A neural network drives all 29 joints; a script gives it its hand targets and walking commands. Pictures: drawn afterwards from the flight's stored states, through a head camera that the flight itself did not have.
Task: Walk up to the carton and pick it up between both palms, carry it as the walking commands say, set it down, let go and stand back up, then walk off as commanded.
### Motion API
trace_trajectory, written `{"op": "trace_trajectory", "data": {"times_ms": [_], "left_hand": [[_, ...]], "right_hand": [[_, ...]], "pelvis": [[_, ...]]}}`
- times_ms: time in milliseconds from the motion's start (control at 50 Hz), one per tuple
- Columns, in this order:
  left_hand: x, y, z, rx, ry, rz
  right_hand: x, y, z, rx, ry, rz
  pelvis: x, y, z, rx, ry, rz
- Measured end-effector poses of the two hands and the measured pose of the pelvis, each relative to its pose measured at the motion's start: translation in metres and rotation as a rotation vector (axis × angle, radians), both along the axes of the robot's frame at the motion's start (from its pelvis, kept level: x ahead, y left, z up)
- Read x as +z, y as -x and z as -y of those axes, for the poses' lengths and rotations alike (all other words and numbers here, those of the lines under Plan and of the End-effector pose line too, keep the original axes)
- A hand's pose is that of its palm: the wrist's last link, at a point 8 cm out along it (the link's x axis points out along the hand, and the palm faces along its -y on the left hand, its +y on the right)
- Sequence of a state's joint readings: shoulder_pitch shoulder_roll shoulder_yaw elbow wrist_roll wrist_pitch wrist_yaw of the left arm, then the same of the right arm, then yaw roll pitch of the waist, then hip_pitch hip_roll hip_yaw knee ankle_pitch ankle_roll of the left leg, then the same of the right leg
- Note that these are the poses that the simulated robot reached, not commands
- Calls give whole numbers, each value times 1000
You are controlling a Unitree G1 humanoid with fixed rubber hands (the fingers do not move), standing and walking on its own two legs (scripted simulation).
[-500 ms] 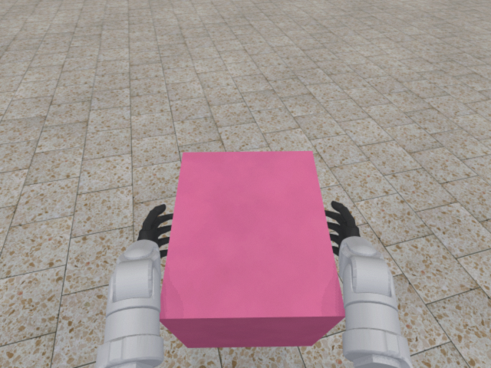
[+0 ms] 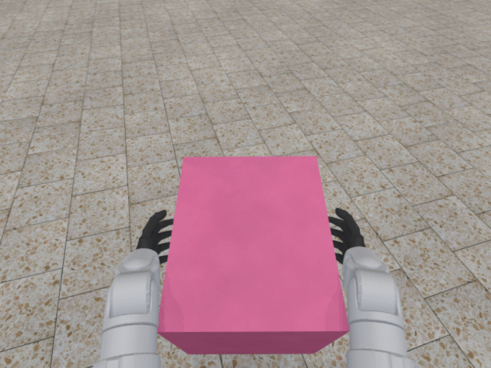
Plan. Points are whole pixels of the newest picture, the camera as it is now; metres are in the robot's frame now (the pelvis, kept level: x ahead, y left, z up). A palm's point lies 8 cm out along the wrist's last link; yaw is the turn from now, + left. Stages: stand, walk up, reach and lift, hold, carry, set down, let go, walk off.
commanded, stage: reach and lift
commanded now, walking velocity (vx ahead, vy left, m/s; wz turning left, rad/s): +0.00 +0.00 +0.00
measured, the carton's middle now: (250, 258) +0.31 -0.01 -0.03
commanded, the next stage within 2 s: hold in 0.38 s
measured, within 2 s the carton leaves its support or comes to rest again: neither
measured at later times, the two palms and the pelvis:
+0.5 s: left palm (148, 261) +0.27 +0.16 +0.04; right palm (355, 260) +0.26 -0.17 +0.04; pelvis -0.01 +0.00 +0.00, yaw +0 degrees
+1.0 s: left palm (148, 259) +0.27 +0.16 +0.04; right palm (354, 259) +0.27 -0.17 +0.04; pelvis -0.01 +0.00 +0.00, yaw +0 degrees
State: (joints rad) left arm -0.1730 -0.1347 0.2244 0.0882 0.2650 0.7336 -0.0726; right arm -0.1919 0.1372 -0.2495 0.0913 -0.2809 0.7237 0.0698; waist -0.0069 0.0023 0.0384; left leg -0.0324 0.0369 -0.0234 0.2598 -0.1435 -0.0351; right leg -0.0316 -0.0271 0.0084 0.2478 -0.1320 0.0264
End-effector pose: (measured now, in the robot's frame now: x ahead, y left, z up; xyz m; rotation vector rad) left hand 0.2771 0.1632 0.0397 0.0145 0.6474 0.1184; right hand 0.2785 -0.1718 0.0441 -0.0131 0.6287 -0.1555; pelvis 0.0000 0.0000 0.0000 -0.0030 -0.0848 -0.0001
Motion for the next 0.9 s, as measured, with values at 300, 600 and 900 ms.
{"op": "trace_trajectory", "data": {"times_ms": [300,600,900], "left_hand": [[0,11,3,1,1,3],[1,11,2,0,8,3],[2,9,2,-7,-1,3]], "right_hand": [[0,11,3,-3,1,2],[1,14,2,-14,-6,2],[0,13,2,-12,-4,1]], "pelvis": [[-1,8,3,3,0,18],[-2,16,0,2,0,26],[-1,12,-1,0,-1,20]]}}
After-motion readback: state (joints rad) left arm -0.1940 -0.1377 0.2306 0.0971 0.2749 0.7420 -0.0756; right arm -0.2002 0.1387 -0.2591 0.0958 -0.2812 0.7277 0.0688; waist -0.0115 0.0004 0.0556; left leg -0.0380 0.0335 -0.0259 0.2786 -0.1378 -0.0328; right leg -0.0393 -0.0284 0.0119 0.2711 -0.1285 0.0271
